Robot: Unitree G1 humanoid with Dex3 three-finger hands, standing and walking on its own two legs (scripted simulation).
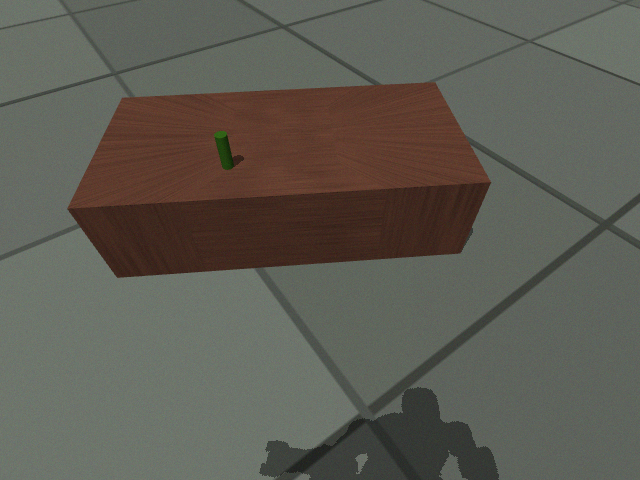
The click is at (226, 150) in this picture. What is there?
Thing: slim round
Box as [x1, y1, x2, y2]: [214, 131, 233, 169]
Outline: 218,131 214,134 222,167 225,169 229,169 233,166 226,133 224,131
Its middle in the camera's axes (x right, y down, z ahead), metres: -0.33 -0.30 +1.31
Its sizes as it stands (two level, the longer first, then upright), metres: 0.042 0.042 0.132
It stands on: a support 0.39 m high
